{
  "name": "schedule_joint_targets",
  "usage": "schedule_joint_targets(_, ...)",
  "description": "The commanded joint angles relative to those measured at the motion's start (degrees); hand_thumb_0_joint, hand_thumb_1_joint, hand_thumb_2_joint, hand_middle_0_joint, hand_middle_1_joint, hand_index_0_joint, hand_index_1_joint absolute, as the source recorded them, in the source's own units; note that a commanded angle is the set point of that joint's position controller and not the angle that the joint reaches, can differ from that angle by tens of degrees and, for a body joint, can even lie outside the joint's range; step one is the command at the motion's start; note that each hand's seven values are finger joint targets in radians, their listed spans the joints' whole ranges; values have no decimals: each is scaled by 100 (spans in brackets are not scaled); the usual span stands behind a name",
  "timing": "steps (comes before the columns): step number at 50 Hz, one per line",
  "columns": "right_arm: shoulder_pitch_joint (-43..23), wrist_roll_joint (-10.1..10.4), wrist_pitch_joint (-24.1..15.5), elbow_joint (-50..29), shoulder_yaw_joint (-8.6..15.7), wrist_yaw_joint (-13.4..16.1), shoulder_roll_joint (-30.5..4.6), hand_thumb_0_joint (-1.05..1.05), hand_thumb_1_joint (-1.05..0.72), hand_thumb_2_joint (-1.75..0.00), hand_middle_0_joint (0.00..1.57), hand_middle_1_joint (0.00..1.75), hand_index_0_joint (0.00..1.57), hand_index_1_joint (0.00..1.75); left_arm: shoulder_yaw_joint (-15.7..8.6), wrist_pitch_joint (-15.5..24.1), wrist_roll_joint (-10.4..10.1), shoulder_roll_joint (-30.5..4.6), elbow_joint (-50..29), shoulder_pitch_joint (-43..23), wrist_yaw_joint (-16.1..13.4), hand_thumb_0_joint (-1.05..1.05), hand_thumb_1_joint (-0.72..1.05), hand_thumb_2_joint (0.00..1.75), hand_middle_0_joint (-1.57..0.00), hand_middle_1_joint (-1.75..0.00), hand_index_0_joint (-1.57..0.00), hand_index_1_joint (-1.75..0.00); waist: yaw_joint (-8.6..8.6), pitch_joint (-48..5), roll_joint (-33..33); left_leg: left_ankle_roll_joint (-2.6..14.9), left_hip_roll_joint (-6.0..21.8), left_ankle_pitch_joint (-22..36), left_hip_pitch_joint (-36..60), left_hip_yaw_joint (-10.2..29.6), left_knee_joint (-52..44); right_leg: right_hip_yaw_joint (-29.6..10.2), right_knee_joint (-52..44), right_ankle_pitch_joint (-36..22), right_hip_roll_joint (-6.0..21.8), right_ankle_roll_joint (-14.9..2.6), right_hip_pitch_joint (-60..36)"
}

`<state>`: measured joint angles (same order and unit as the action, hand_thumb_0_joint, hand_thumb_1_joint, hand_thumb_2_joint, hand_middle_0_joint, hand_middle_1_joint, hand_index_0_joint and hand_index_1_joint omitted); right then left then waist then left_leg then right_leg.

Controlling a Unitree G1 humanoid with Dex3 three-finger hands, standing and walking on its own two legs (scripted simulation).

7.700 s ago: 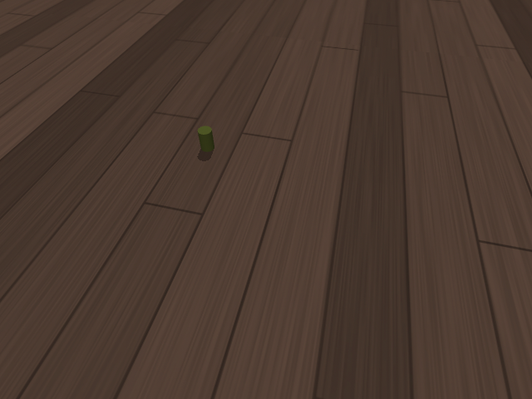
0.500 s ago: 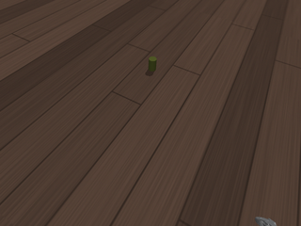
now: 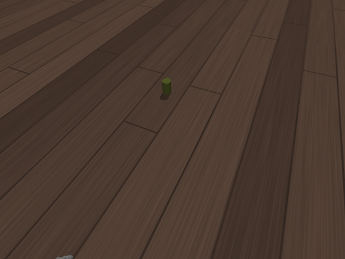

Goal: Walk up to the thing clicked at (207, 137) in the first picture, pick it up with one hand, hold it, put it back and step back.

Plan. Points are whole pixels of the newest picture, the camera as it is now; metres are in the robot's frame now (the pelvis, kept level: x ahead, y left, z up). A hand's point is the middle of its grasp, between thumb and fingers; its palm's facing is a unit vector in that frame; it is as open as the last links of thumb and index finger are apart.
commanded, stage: walk up
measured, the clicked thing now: (166, 86) +1.62 +0.04 -0.71
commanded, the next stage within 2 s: stand in 0.16 s
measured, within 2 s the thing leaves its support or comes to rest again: neither
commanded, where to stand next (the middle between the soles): +0.06 +0.02 m, yaw +2 degrees
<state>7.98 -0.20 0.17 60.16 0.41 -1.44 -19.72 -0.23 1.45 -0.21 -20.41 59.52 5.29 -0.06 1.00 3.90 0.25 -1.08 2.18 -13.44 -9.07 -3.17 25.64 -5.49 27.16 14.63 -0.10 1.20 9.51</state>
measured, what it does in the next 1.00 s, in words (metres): stands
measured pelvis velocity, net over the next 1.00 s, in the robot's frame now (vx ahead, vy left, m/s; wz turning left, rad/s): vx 0.00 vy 0.00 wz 0.03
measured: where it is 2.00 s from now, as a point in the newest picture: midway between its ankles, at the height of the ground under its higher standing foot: outside the picture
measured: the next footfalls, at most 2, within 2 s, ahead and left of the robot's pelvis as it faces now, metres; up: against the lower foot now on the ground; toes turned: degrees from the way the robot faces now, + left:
none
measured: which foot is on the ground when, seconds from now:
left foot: down 0.00-1.00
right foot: down 0.00-1.00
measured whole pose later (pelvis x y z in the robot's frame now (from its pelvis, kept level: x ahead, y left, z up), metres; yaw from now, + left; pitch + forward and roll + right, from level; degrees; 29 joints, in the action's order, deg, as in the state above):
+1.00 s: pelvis +0.00 +0.00 +0.01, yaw +2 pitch -2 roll +0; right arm 5.9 -0.4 0.1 65.4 0.9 -1.0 -20.0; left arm 0.1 0.6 0.5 -20.6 64.5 7.2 0.2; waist 0.6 3.6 0.5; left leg -1.2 1.7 -8.9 -7.6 -1.6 18.7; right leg -3.8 19.6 10.4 0.5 1.4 7.1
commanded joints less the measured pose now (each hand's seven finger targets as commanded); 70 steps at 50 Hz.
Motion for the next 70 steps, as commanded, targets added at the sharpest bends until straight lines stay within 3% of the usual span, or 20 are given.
schedule_joint_targets(1, -396, -12, -194, -250, 292, 106, -1293, 0, -90, -90, 20, 30, 20, 30, -249, 98, -3, -1225, -154, -155, -64, 0, 90, 90, -20, -30, -20, -30, -120, -549, -180, 318, 577, 674, 231, 558, -706, -322, -475, -1299, 452, -309, -114)
schedule_joint_targets(7, -497, -22, -167, -153, 304, 96, -1251, 0, -90, -90, 20, 30, 20, 30, -225, 100, 41, -1238, -36, -293, -59, 0, 90, 90, -20, -30, -20, -30, -66, -499, -117, 276, 536, 413, 377, 448, -766, -393, -747, -1246, 497, -296, -16)
schedule_joint_targets(8, -517, -22, -178, -107, 293, 114, -1190, 0, -90, -90, 20, 30, 20, 30, -207, 90, 84, -1284, 20, -325, -54, 0, 90, 90, -20, -30, -20, -30, -14, -454, 18, 219, 570, 592, 290, 598, -878, -284, -814, -1255, 576, -239, -21)
schedule_joint_targets(12, -524, -25, -184, -8, 303, 123, -1266, 0, -90, -90, 20, 30, 20, 30, -191, 94, 65, -1254, 90, -324, -43, 0, 90, 90, -20, -30, -20, -30, -8, -581, -10, 204, 587, 931, 519, 568, -872, -291, -895, -1436, 599, -197, -111)
schedule_joint_targets(18, -543, -14, -185, 96, 299, 124, -1290, 0, -90, -90, 20, 30, 20, 30, -183, 97, 68, -1258, 141, -278, -42, 0, 90, 90, -20, -30, -20, -30, 10, -778, -102, 184, 583, 1013, 714, 521, -852, -294, -985, -1574, 646, -207, -174)
schedule_joint_targets(26, -572, -18, -177, 152, 274, 134, -1273, 0, -90, -90, 20, 30, 20, 30, -182, 71, 71, -1260, 198, -210, -45, 0, 90, 90, -20, -30, -20, -30, -14, -623, -133, 189, 596, 836, 574, 572, -953, -241, -1043, -1346, 635, -207, -159)
schedule_joint_targets(33, -514, -34, -165, 191, 273, 123, -1274, 0, -90, -90, 20, 30, 20, 30, -193, 54, 71, -1268, 233, -71, -34, 0, 90, 90, -20, -30, -20, -30, -30, -380, -15, 184, 562, 230, 432, 646, -1101, -249, -1187, -667, 606, -202, 49)
schedule_joint_targets(37, -540, -30, -168, 170, 293, 123, -1308, 0, -90, -90, 20, 30, 20, 30, -189, 65, 93, -1234, 191, -54, -35, 0, 90, 90, -20, -30, -20, -30, -36, -525, -19, 213, 578, 484, 546, 625, -995, -254, -1175, -896, 639, -202, 19)
schedule_joint_targets(46, -495, -32, -159, 186, 253, 113, -1227, 0, -90, -90, 20, 30, 20, 30, -185, 59, 77, -1274, 178, -16, -41, 0, 90, 90, -20, -30, -20, -30, -40, -426, 79, 189, 532, 440, 391, 670, -1029, -194, -1180, -711, 626, -210, 21)
schedule_joint_targets(59, -419, -17, -172, 170, 249, 141, -1268, 0, -90, -90, 20, 30, 20, 30, -196, 53, 67, -1295, 141, -15, -48, 0, 90, 90, -20, -30, -20, -30, -33, -699, -65, 206, 569, 1123, 529, 628, -892, -176, -1010, -1446, 697, -215, -261)
schedule_joint_targets(64, -463, -19, -154, 175, 233, 146, -1264, 0, -90, -90, 20, 30, 20, 30, -184, 24, 61, -1260, 157, -3, -48, 0, 90, 90, -20, -30, -20, -30, -58, -362, -18, 182, 543, 707, 338, 675, -998, -139, -1127, -984, 649, -203, -100)
schedule_joint_targets(70, -456, -22, -152, 153, 239, 140, -1249, 0, -90, -90, 20, 30, 20, 30, -194, 29, 77, -1258, 131, -45, -47, 0, 90, 90, -20, -30, -20, -30, -45, -489, 24, 175, 543, 763, 408, 657, -976, -125, -1107, -1003, 654, -223, -135)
